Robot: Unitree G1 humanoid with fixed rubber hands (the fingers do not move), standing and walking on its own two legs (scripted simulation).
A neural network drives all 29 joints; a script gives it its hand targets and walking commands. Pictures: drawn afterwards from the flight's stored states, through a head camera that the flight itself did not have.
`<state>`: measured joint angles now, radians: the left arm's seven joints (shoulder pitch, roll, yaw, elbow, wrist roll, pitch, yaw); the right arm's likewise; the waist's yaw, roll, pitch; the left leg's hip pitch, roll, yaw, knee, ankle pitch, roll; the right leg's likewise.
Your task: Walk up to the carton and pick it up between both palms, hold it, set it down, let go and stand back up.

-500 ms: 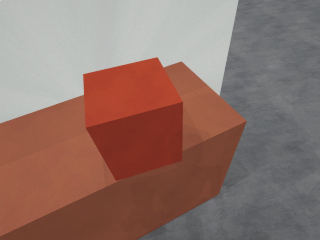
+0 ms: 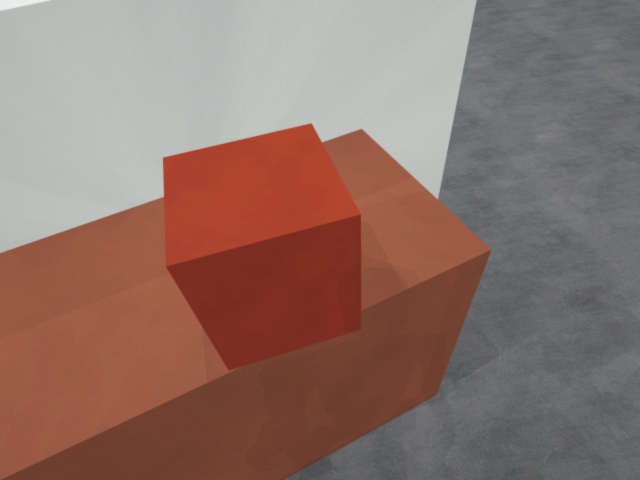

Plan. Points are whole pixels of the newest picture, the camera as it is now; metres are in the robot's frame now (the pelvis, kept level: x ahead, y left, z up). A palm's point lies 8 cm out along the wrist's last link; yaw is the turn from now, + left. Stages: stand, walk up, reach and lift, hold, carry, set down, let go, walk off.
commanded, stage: walk up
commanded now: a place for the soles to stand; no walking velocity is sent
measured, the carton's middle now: (269, 249) +0.44 +0.09 +0.05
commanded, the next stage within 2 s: reach and lift in 0.88 s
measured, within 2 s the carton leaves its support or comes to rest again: neither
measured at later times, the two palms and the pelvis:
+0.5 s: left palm out of the picture +0.04 +0.23 -0.14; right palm out of the picture +0.02 -0.23 -0.14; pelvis +0.02 +0.00 +0.00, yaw +3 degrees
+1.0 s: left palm out of the picture +0.08 +0.25 -0.16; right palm out of the picture +0.08 -0.23 -0.17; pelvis -0.01 +0.00 -0.03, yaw +8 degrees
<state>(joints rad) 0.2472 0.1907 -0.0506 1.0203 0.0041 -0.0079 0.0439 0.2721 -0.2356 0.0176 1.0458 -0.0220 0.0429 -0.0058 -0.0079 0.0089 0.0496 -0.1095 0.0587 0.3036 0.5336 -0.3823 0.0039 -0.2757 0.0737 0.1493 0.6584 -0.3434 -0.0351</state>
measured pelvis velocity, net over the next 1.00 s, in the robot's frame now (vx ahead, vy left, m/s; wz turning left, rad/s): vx -0.01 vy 0.00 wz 0.14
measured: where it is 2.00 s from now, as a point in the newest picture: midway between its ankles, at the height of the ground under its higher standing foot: outside the picture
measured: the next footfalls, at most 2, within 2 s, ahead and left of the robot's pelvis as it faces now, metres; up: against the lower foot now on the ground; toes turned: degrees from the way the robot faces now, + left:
none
